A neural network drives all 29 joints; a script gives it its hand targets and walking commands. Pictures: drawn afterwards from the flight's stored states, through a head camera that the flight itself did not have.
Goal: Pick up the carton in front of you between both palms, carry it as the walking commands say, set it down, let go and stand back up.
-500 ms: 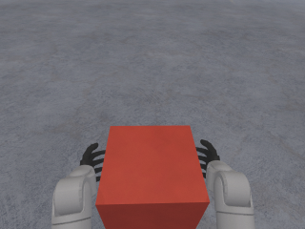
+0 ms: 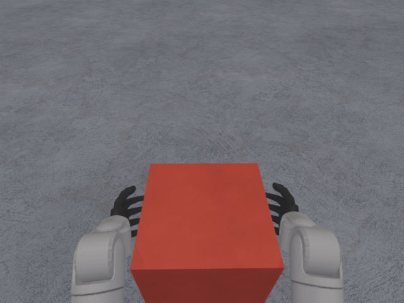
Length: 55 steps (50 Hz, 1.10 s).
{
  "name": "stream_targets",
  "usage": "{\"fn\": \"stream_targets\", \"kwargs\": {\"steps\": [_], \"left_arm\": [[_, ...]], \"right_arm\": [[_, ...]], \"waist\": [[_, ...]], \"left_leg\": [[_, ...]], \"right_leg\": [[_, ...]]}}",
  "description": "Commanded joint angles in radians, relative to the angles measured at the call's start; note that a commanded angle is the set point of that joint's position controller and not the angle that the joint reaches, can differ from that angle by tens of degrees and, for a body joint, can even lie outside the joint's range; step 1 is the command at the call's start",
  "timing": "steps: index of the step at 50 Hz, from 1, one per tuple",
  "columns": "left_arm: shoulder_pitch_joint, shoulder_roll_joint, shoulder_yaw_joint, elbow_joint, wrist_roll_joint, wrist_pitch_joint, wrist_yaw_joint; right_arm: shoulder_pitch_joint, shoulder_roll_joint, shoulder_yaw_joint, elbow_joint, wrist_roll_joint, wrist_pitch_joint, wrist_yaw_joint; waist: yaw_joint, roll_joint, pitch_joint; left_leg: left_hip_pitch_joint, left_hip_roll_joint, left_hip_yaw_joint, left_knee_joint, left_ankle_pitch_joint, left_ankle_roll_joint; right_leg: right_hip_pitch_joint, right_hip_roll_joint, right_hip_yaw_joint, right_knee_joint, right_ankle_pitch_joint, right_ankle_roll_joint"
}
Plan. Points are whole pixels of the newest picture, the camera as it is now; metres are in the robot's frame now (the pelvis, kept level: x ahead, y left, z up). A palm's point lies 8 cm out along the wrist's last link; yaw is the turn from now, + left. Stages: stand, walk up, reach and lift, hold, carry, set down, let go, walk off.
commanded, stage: carry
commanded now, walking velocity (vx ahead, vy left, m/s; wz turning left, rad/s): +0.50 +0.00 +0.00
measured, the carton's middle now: (204, 242) +0.26 +0.00 +0.00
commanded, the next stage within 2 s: none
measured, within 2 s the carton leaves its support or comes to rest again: neither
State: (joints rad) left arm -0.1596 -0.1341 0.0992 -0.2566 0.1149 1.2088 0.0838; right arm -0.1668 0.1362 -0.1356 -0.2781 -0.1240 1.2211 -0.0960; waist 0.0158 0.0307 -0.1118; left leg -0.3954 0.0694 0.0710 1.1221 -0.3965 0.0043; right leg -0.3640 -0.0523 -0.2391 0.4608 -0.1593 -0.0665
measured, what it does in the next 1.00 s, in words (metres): walks ahead: left foot, then right foot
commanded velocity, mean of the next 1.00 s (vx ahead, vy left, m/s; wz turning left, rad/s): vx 0.26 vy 0.00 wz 0.00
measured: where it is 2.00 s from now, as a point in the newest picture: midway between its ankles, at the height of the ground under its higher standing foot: (198, 254)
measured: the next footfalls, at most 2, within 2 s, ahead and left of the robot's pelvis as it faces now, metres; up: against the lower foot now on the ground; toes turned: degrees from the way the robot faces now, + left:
left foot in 0.34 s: +0.38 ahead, +0.13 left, +0.00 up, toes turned +11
right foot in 0.78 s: +0.65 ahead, -0.07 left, +0.00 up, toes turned +9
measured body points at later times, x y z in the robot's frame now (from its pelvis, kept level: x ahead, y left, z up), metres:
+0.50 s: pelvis +0.31 +0.05 +0.01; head +0.31 +0.06 +0.46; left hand +0.59 +0.18 +0.05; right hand +0.57 -0.12 +0.06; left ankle +0.34 +0.12 -0.74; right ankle +0.22 -0.08 -0.65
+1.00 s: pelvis +0.55 +0.00 +0.00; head +0.57 -0.01 +0.45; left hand +0.84 +0.15 +0.08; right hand +0.84 -0.16 +0.07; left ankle +0.54 +0.13 -0.73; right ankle +0.61 -0.08 -0.74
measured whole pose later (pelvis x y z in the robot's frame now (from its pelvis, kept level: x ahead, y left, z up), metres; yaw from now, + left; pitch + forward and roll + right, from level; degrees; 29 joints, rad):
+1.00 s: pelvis +0.55 +0.00 +0.00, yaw -1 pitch +3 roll +0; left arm -0.17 -0.14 0.11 -0.32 0.11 1.19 0.08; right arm -0.18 0.14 -0.12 -0.34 -0.13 1.20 -0.09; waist 0.01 0.04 -0.02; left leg -0.25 0.06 0.11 0.49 -0.32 -0.03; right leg -0.32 -0.03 -0.23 0.39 -0.12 -0.07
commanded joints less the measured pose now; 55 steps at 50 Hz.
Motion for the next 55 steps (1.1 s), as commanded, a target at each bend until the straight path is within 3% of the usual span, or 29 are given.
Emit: {"fn": "stream_targets", "kwargs": {"steps": [1, 5, 12, 14, 16, 17, 18, 19, 20, 21, 22, 23, 24, 27, 32, 35, 36, 38, 39, 40, 41, 42, 44, 45, 48, 50, 51, 53, 55], "left_arm": [[-0.496, -0.958, -0.706, -0.123, -0.428, -0.022, -0.267], [-0.482, -0.926, -0.719, -0.172, -0.446, -0.023, -0.272], [-0.399, -0.847, -0.691, -0.133, -0.400, 0.008, -0.263], [-0.399, -0.845, -0.687, -0.111, -0.390, 0.013, -0.261], [-0.413, -0.849, -0.693, -0.096, -0.387, 0.015, -0.260], [-0.416, -0.843, -0.694, -0.090, -0.386, 0.016, -0.258], [-0.423, -0.845, -0.694, -0.097, -0.389, 0.020, -0.258], [-0.456, -0.860, -0.710, -0.112, -0.396, 0.019, -0.259], [-0.475, -0.886, -0.719, -0.109, -0.402, 0.010, -0.261], [-0.491, -0.913, -0.728, -0.116, -0.412, -0.002, -0.263], [-0.493, -0.936, -0.738, -0.123, -0.416, -0.015, -0.264], [-0.492, -0.964, -0.743, -0.123, -0.421, -0.027, -0.264], [-0.481, -0.979, -0.748, -0.126, -0.421, -0.037, -0.261], [-0.421, -0.982, -0.751, -0.137, -0.403, -0.059, -0.246], [-0.378, -0.928, -0.752, -0.189, -0.392, -0.054, -0.231], [-0.385, -0.870, -0.745, -0.220, -0.403, -0.026, -0.232], [-0.383, -0.852, -0.739, -0.219, -0.405, -0.015, -0.234], [-0.384, -0.828, -0.725, -0.207, -0.405, 0.004, -0.241], [-0.392, -0.813, -0.713, -0.199, -0.404, 0.015, -0.246], [-0.393, -0.802, -0.698, -0.168, -0.402, 0.022, -0.249], [-0.364, -0.809, -0.686, -0.129, -0.393, 0.018, -0.251], [-0.358, -0.834, -0.681, -0.124, -0.399, 0.014, -0.254], [-0.407, -0.906, -0.685, -0.126, -0.400, 0.001, -0.260], [-0.433, -0.930, -0.686, -0.130, -0.406, -0.005, -0.262], [-0.422, -0.954, -0.695, -0.139, -0.408, -0.019, -0.268], [-0.406, -0.954, -0.706, -0.122, -0.396, -0.033, -0.273], [-0.410, -0.946, -0.709, -0.116, -0.388, -0.040, -0.277], [-0.411, -0.932, -0.720, -0.087, -0.377, -0.051, -0.280], [-0.398, -0.906, -0.713, -0.040, -0.361, -0.062, -0.280]], "right_arm": [[-0.486, 0.951, 0.759, -0.078, 0.420, -0.022, 0.264], [-0.446, 0.946, 0.757, -0.110, 0.400, -0.034, 0.246], [-0.391, 0.868, 0.739, -0.091, 0.393, 0.001, 0.247], [-0.401, 0.860, 0.733, -0.075, 0.399, 0.008, 0.256], [-0.394, 0.860, 0.722, -0.048, 0.400, 0.010, 0.265], [-0.378, 0.863, 0.715, -0.029, 0.399, 0.009, 0.269], [-0.367, 0.851, 0.705, -0.015, 0.393, 0.005, 0.273], [-0.384, 0.874, 0.706, 0.003, 0.396, -0.007, 0.275], [-0.390, 0.909, 0.713, -0.013, 0.410, -0.016, 0.278], [-0.402, 0.942, 0.720, -0.028, 0.418, -0.028, 0.279], [-0.419, 0.969, 0.729, -0.043, 0.422, -0.039, 0.281], [-0.444, 0.986, 0.739, -0.065, 0.430, -0.048, 0.281], [-0.449, 0.993, 0.746, -0.082, 0.436, -0.055, 0.282], [-0.408, 0.981, 0.757, -0.105, 0.444, -0.066, 0.287], [-0.361, 0.910, 0.753, -0.150, 0.434, -0.061, 0.286], [-0.334, 0.858, 0.732, -0.163, 0.413, -0.039, 0.275], [-0.331, 0.842, 0.726, -0.163, 0.406, -0.030, 0.271], [-0.339, 0.810, 0.717, -0.156, 0.394, -0.010, 0.267], [-0.344, 0.793, 0.714, -0.147, 0.387, 0.000, 0.265], [-0.377, 0.784, 0.722, -0.144, 0.393, 0.014, 0.263], [-0.379, 0.789, 0.731, -0.137, 0.405, 0.024, 0.261], [-0.386, 0.812, 0.736, -0.128, 0.403, 0.022, 0.264], [-0.445, 0.872, 0.751, -0.127, 0.409, 0.009, 0.269], [-0.477, 0.903, 0.760, -0.137, 0.421, 0.002, 0.270], [-0.442, 0.948, 0.772, -0.131, 0.416, -0.020, 0.268], [-0.403, 0.952, 0.773, -0.109, 0.400, -0.035, 0.271], [-0.400, 0.951, 0.776, -0.097, 0.392, -0.043, 0.273], [-0.407, 0.935, 0.769, -0.065, 0.378, -0.053, 0.279], [-0.376, 0.915, 0.753, -0.002, 0.362, -0.065, 0.284]], "waist": [[0.000, -0.117, -0.257], [-0.001, -0.149, -0.209], [0.003, -0.179, -0.114], [0.005, -0.187, -0.091], [-0.013, -0.136, -0.124], [-0.029, -0.083, -0.182], [-0.041, 0.113, -0.246], [-0.040, 0.311, -0.283], [-0.039, 0.249, -0.272], [-0.038, 0.166, -0.267], [-0.032, 0.060, -0.270], [-0.027, 0.022, -0.259], [-0.025, 0.038, -0.266], [-0.027, 0.085, -0.242], [-0.024, 0.113, -0.166], [-0.029, 0.139, -0.153], [-0.027, 0.138, -0.150], [-0.009, 0.081, -0.160], [-0.007, 0.026, -0.197], [0.003, -0.166, -0.299], [0.007, -0.266, -0.381], [0.006, -0.222, -0.362], [-0.003, -0.161, -0.329], [-0.004, -0.182, -0.311], [-0.009, -0.161, -0.352], [-0.015, -0.129, -0.345], [-0.016, -0.098, -0.315], [-0.009, -0.025, -0.252], [-0.013, -0.012, -0.236]], "left_leg": [[-0.216, 0.063, -0.039, -0.057, 0.097, 0.004], [-0.219, 0.053, 0.021, -0.312, 0.193, -0.027], [-0.148, 0.008, 0.110, -0.602, 0.339, -0.011], [-0.094, 0.001, 0.144, -0.645, 0.318, 0.003], [0.140, -0.052, 0.213, -0.708, 0.269, 0.016], [0.346, -0.009, 0.146, -0.697, 0.220, 0.030], [0.515, 0.221, -0.242, -0.805, 0.094, 0.104], [0.703, 0.374, -0.546, -0.891, 0.158, 0.211], [0.673, 0.377, -0.512, -0.888, 0.274, 0.223], [0.623, 0.338, -0.415, -0.865, 0.359, 0.208], [0.572, 0.319, -0.335, -0.864, 0.362, 0.178], [0.505, 0.299, -0.264, -0.886, 0.358, 0.146], [0.467, 0.280, -0.197, -0.911, 0.330, 0.127], [0.464, 0.249, -0.092, -0.958, 0.320, 0.133], [0.463, 0.175, 0.093, -0.875, 0.778, 0.097], [0.461, 0.154, 0.151, -0.803, 0.849, 0.067], [0.449, 0.149, 0.162, -0.756, 0.825, 0.052], [0.373, 0.106, 0.196, -0.590, 0.779, -0.010], [0.269, 0.077, 0.172, -0.491, 0.573, -0.047], [0.087, 0.022, 0.122, -0.305, 0.155, -0.075], [0.005, -0.032, 0.054, -0.201, -0.174, -0.080], [-0.014, -0.018, 0.002, -0.192, -0.233, -0.066], [0.034, 0.022, -0.044, -0.388, -0.221, -0.029], [0.083, 0.016, -0.025, -0.499, -0.186, -0.027], [0.197, -0.005, 0.034, -0.653, 0.041, -0.024], [0.281, 0.026, 0.036, -0.747, 0.237, -0.031], [0.256, 0.072, 0.002, -0.766, 0.264, -0.035], [0.237, 0.117, -0.011, -0.693, 0.405, -0.029], [0.224, 0.116, -0.011, -0.672, 0.495, -0.026]], "right_leg": [[0.368, -0.283, 0.351, -0.277, 0.008, -0.061], [0.360, -0.249, 0.243, -0.339, -0.041, -0.077], [0.410, -0.206, 0.125, -0.282, 0.167, -0.034], [0.417, -0.207, 0.114, -0.235, 0.183, -0.016], [0.333, -0.161, 0.038, -0.038, 0.263, 0.019], [0.211, -0.130, 0.008, 0.134, 0.250, 0.046], [-0.005, -0.044, 0.004, 0.422, 0.055, 0.095], [-0.295, 0.059, 0.082, 0.633, -0.320, 0.112], [-0.354, 0.002, 0.197, 0.763, -0.349, 0.085], [-0.364, -0.035, 0.218, 0.791, -0.317, 0.063], [-0.347, -0.068, 0.238, 0.755, -0.246, 0.053], [-0.308, -0.091, 0.243, 0.689, -0.188, 0.052], [-0.273, -0.090, 0.225, 0.639, -0.144, 0.054], [-0.279, -0.079, 0.173, 0.488, -0.085, 0.073], [-0.205, -0.012, 0.073, 0.180, 0.049, 0.083], [-0.096, 0.026, 0.033, 0.070, 0.185, 0.080], [-0.036, 0.035, 0.019, 0.027, 0.215, 0.077], [0.183, 0.049, -0.014, -0.139, 0.371, 0.080], [0.348, -0.055, 0.080, -0.117, 0.600, 0.078], [0.593, -0.273, 0.298, 0.009, 1.053, -0.030], [0.666, -0.357, 0.434, -0.024, 1.074, -0.142], [0.600, -0.353, 0.418, -0.079, 0.922, -0.156], [0.478, -0.302, 0.322, -0.140, 0.666, -0.093], [0.422, -0.269, 0.279, -0.162, 0.570, -0.063], [0.385, -0.215, 0.197, -0.140, 0.392, -0.037], [0.313, -0.182, 0.156, -0.110, 0.286, -0.013], [0.305, -0.162, 0.131, -0.091, 0.222, 0.011], [0.254, -0.129, 0.133, -0.049, 0.288, 0.040], [0.259, -0.132, 0.145, 0.012, 0.393, 0.044]]}}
